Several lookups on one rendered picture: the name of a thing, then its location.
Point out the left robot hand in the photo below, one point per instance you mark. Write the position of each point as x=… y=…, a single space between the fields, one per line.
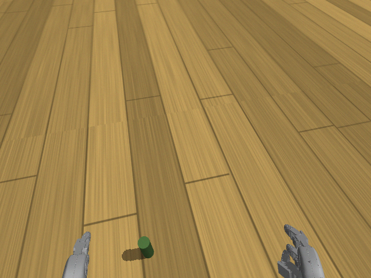
x=77 y=264

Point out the can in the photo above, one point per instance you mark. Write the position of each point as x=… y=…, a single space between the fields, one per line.
x=145 y=247

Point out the right robot hand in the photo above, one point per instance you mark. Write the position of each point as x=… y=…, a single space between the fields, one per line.
x=307 y=263

